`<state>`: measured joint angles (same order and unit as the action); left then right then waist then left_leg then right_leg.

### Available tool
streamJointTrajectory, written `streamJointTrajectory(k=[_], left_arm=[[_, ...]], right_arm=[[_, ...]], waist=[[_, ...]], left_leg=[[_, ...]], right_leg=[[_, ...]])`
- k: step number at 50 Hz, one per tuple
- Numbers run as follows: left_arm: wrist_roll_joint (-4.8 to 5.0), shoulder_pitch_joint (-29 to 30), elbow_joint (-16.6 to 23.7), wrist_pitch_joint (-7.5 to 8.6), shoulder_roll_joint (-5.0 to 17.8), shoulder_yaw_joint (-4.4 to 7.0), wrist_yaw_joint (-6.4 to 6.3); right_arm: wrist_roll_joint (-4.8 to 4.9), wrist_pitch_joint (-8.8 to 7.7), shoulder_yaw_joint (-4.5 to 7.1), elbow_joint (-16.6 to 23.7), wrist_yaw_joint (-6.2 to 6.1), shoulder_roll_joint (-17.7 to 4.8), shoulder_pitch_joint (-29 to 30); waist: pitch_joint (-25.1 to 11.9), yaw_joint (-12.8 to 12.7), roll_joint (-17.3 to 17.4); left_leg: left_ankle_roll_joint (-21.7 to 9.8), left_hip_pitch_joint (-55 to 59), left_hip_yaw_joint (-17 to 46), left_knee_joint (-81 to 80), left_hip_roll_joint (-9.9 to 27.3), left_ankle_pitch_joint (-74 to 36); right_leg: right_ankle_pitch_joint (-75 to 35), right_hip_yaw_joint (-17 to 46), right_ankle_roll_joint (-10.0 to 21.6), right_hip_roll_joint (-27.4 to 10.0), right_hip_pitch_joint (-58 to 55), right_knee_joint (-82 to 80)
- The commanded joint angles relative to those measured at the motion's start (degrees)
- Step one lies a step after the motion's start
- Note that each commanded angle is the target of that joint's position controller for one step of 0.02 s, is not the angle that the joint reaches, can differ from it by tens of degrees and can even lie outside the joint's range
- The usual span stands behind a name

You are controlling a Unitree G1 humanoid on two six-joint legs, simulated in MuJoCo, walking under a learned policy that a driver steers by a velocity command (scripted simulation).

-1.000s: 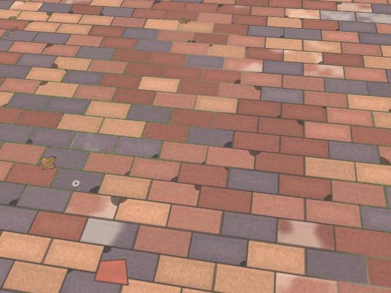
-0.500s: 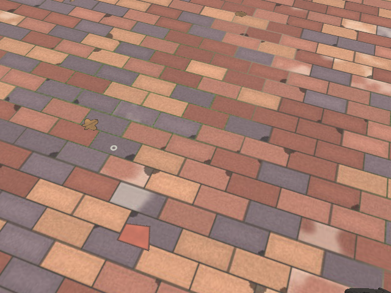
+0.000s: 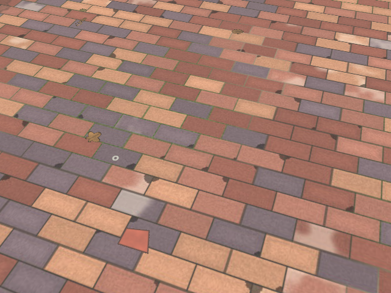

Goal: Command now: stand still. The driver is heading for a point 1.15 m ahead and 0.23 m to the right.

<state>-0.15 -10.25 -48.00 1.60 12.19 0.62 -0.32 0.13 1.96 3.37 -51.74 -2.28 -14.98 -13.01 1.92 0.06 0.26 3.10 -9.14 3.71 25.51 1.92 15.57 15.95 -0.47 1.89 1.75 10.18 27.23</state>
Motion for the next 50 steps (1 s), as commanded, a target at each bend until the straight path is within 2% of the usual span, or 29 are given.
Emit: streamJointTrajectory(k=[1, 3, 5, 7, 8, 10, 11, 12, 13, 14, 15, 16, 18, 20, 25, 30, 32, 33, 34, 35, 36, 37, 38, 39, 40, 41, 43, 46, 50], left_arm=[[-0.04, 0.7, 1.8, -0.03, 6.9, 1.92, -0.25], [0.13, -0.4, 0.8, -1.06, 8.2, 2.44, -0.76], [0.86, -1.1, 0.9, -1.29, 10.4, 3.03, -1.21], [1.17, -3.1, 0.1, -0.41, 12.6, 3.70, -1.21], [1.31, -3.2, -0.2, -0.02, 13.2, 3.97, -1.22], [1.74, 2.0, 1.3, 0.24, 12.4, 3.68, -0.87], [2.13, 5.2, 2.3, 0.19, 11.3, 3.33, -0.58], [1.92, 6.4, 3.0, 0.44, 8.9, 2.65, -0.37], [1.74, 7.4, 4.7, 1.20, 4.8, 1.50, 0.02], [2.73, 9.6, 6.8, 2.21, 7.6, 2.22, -0.26], [3.57, 7.5, 6.1, 2.94, 9.5, 2.73, -0.10], [3.27, 4.7, 4.8, 3.46, 9.8, 2.85, 0.35], [1.62, 4.6, 4.0, 4.08, 10.1, 3.32, 0.78], [1.13, 6.6, 4.1, 4.06, 8.3, 3.07, 1.41], [1.53, 14.8, 7.1, 3.87, 4.9, 1.56, 2.20], [2.01, 18.1, 9.2, 3.98, 7.3, 1.72, 3.25], [1.88, 14.9, 8.9, 4.17, 9.5, 2.56, 3.37], [1.78, 9.6, 7.6, 4.07, 11.2, 3.47, 3.07], [1.93, -0.6, 4.5, 3.77, 13.3, 4.84, 2.54], [1.41, -11.4, 2.1, 3.33, 16.7, 5.89, 1.81], [0.57, -15.0, 0.3, 3.18, 21.4, 6.57, 2.28], [0.74, -12.7, 0.6, 3.45, 15.2, 4.94, 2.37], [0.72, -7.5, 1.3, 3.77, 12.6, 4.11, 2.20], [0.56, -3.2, 2.0, 4.07, 11.4, 3.70, 2.21], [0.14, -0.7, 2.2, 4.32, 10.0, 3.37, 2.38], [-0.52, 0.4, 2.0, 4.65, 9.0, 3.07, 2.43], [-0.25, 0.2, 1.1, 5.13, 8.5, 3.02, 2.52], [0.08, -2.0, -0.4, 5.53, 10.3, 3.41, 1.98], [0.46, -5.4, -1.6, 4.78, 11.8, 3.62, 0.78]], right_arm=[[-0.61, -0.63, 1.05, 0.9, -0.23, -5.6, -0.3], [-0.03, -0.91, 1.11, -0.4, -0.57, -5.4, -1.6], [0.44, -1.95, 1.03, 0.7, -0.66, -5.6, 0.2], [1.06, -3.81, 0.49, 1.6, 0.04, -3.6, 1.3], [1.05, -4.57, 0.44, 1.4, 0.58, -3.5, 1.0], [1.44, -5.57, 0.38, -0.7, 1.56, -2.7, -3.7], [1.31, -5.91, 0.45, -3.0, 1.91, -2.4, -8.3], [0.85, -6.15, 1.00, -5.2, 2.00, -4.0, -13.2], [0.60, -6.62, 2.13, -6.2, 1.87, -9.3, -18.5], [-0.41, -7.56, 2.26, -5.4, 2.73, -12.0, -18.1], [-0.55, -8.31, 1.37, -3.9, 2.67, -9.4, -13.3], [-0.02, -8.69, 0.80, -2.8, 2.64, -7.6, -10.4], [0.45, -8.52, 0.24, -1.9, 2.71, -6.2, -8.5], [0.15, -8.08, -0.50, -2.5, 2.45, -4.1, -11.4], [-0.05, -7.24, -0.23, -2.9, 1.43, -7.0, -14.4], [0.98, -6.64, 0.46, -3.5, 1.38, -8.6, -15.4], [0.76, -6.11, 1.00, -3.0, 1.43, -9.7, -13.9], [0.46, -5.72, 1.22, -2.7, 1.44, -10.1, -13.0], [0.04, -5.24, 0.98, -2.3, 1.40, -9.4, -12.8], [-0.96, -5.09, 0.08, -0.7, 1.24, -7.4, -13.3], [-0.29, -6.35, -2.44, 0.2, 1.80, 2.4, -21.3], [1.43, -7.90, -1.07, -0.3, 1.98, -3.9, -17.1], [2.95, -8.76, 0.17, 1.8, 2.17, -8.1, -10.5], [2.69, -9.15, 0.09, 2.5, 1.81, -8.1, -7.3], [1.73, -9.00, 0.38, 2.6, 1.48, -7.5, -6.0], [1.30, -8.41, 0.51, 2.5, 1.44, -6.5, -7.1], [1.07, -7.15, 0.32, 2.5, 1.49, -4.5, -7.9], [0.19, -6.18, 0.32, 4.8, 1.42, -4.5, -2.5], [0.04, -6.98, -0.29, 7.7, 2.17, -3.6, 6.4]], waist=[[-2.4, -0.4, 2.2], [-1.5, -0.6, -0.2], [3.9, -1.3, -4.1], [5.8, -1.1, -9.8], [6.1, -0.8, -10.6], [5.8, 3.1, -9.5], [5.7, 5.6, -7.7], [4.5, 7.0, -2.2], [2.0, 7.5, 11.8], [5.3, 7.5, 14.6], [7.8, 4.6, 9.0], [7.2, 2.8, 7.2], [4.9, 2.2, 5.0], [3.5, 3.3, 5.4], [4.9, 5.6, 5.8], [7.0, 4.4, 6.5], [4.2, 1.5, 7.4], [0.2, -1.7, 7.8], [-6.1, -6.4, 7.1], [-14.7, -10.1, 1.1], [-24.3, -5.0, -18.8], [-21.0, -6.7, -14.2], [-11.2, -5.7, -10.5], [-7.3, -3.9, -4.6], [-4.5, -2.2, -2.8], [-4.2, -0.2, -4.4], [-3.2, 1.2, -4.7], [0.6, 1.0, -2.8], [2.3, -1.6, -2.2]], left_leg=[[-2.0, 1.0, 1.1, -2.6, 1.0, -13.4], [-2.6, -1.5, -2.1, -0.2, -1.9, 4.5], [-4.0, -9.8, -3.0, 3.9, -2.5, 16.6], [-4.5, -13.2, -5.6, 11.5, -2.5, 10.8], [-5.1, -11.8, -4.7, 14.1, -1.1, 8.8], [-7.3, -3.0, -5.6, 8.6, -0.9, 9.2], [-8.0, 4.8, -6.6, 2.8, -2.4, 6.5], [-8.7, 10.7, -0.8, -2.3, 0.5, 6.8], [-13.6, 15.7, 20.9, -13.5, 12.7, 22.5], [-19.8, 12.9, 38.1, -20.6, 20.7, 29.9], [-19.9, 11.5, 36.3, -20.5, 20.7, 29.9], [-17.8, 12.3, 30.2, -19.9, 18.3, 25.0], [-14.0, 13.9, 19.9, -19.9, 14.3, 12.2], [-13.1, 13.7, 12.7, -20.5, 11.5, 1.3], [-13.0, 7.5, 3.4, -21.6, 8.8, -9.5], [-12.3, 10.5, 2.3, -20.4, 12.8, -13.1], [-11.1, 13.3, 1.3, -15.3, 13.6, -26.7], [-10.1, 13.4, -0.4, -8.3, 12.5, -38.4], [-8.7, 10.0, -2.5, 3.3, 9.9, -44.5], [-6.9, -3.0, -3.7, 21.2, 7.1, -30.1], [-3.3, -22.9, -2.5, 42.3, -4.8, 11.3], [-4.2, -28.9, 4.7, 50.4, -3.2, 15.8], [-5.5, -33.2, 3.3, 52.2, -0.1, 11.2], [-6.0, -31.2, 1.9, 50.0, 3.1, 5.6], [-5.8, -28.8, 1.2, 46.7, 5.0, 2.0], [-5.9, -25.2, 1.7, 44.6, 6.6, -0.3], [-5.4, -23.1, 1.1, 41.5, 7.2, -1.3], [-3.6, -28.1, 0.3, 33.9, 8.0, -6.3], [-2.7, -28.3, -1.7, 17.1, 6.2, -19.3]], right_leg=[[-11.2, 4.0, 1.5, -4.3, -0.2, -4.5], [10.5, 4.2, 2.7, -3.3, 1.4, -6.1], [28.9, 11.1, 5.7, -7.6, 5.3, -10.4], [34.8, 22.0, 9.7, -15.7, 5.1, -16.6], [33.7, 24.7, 10.9, -17.9, 7.4, -18.0], [29.4, 20.1, 9.2, -15.9, 13.2, -16.5], [25.9, 14.5, 7.1, -12.2, 17.9, -12.3], [20.1, 8.5, 4.5, -7.7, 21.9, -2.1], [13.1, -1.5, 0.0, -0.8, 29.4, 17.9], [17.2, 2.0, 0.5, -0.1, 37.0, 28.6], [13.0, 5.6, 1.4, -3.6, 39.7, 34.6], [8.0, 5.4, 2.1, -5.2, 40.3, 36.0], [-0.2, 4.3, 1.8, -7.7, 39.3, 32.6], [-5.8, 1.9, 0.2, -7.7, 36.8, 28.6], [-15.3, -2.0, -2.7, -5.4, 28.4, 11.4], [-15.9, -0.8, -0.2, -4.8, 24.1, 3.6], [-13.2, -1.5, 1.7, -3.4, 18.4, 2.7], [-11.9, -2.7, 3.0, -1.7, 11.2, 2.8], [-11.5, -3.8, 4.6, -0.4, -1.7, 3.0], [-7.7, 7.2, 7.7, -9.9, -20.1, 5.1], [9.7, 37.4, 17.2, -23.8, -36.2, -5.0], [16.0, 44.8, 15.7, -23.3, -31.8, -13.3], [12.0, 35.5, 12.9, -21.8, -23.7, -13.3], [3.8, 27.9, 11.7, -19.7, -15.5, -13.8], [-3.1, 22.0, 11.2, -17.3, -8.7, -15.0], [-6.1, 17.9, 10.7, -15.4, -4.8, -16.4], [-8.7, 14.3, 11.7, -14.1, -1.1, -19.2], [-11.7, 10.9, 12.7, -14.1, 0.9, -22.1], [-15.3, 5.5, 10.6, -11.7, -0.3, -22.8]])
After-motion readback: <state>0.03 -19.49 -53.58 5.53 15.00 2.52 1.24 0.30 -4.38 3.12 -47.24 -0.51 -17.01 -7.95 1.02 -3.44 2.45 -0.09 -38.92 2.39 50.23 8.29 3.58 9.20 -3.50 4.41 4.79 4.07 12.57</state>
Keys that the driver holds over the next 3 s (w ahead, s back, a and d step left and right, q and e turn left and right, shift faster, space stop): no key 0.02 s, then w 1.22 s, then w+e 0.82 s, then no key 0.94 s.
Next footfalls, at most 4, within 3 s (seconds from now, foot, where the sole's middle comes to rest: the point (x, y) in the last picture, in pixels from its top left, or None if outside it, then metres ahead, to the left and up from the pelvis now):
0.70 right None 0.37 -0.12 -0.78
1.24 left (176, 245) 0.69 0.11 -0.78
1.78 right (242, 184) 0.96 -0.15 -0.78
2.24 left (220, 127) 1.29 -0.08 -0.78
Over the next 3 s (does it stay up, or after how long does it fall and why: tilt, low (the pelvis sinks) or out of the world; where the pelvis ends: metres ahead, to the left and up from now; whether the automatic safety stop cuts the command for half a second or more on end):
stays up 1.18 -0.16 -0.01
